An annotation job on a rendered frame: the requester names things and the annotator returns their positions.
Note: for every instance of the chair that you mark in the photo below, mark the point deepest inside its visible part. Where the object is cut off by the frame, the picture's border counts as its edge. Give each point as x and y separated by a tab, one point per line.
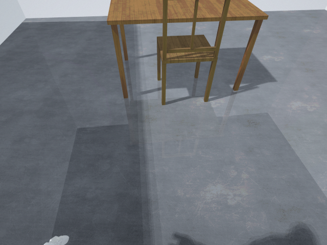
187	48

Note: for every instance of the table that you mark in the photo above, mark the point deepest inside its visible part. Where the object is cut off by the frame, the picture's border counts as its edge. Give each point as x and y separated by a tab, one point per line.
125	12

